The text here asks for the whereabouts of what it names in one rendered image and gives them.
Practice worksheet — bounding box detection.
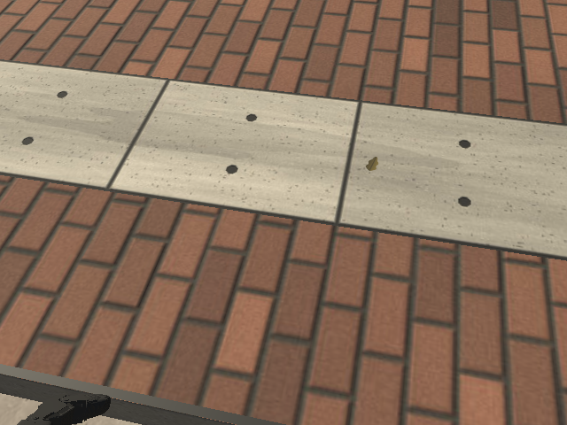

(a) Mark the robot left hand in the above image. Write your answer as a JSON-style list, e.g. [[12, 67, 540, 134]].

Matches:
[[17, 393, 111, 425]]

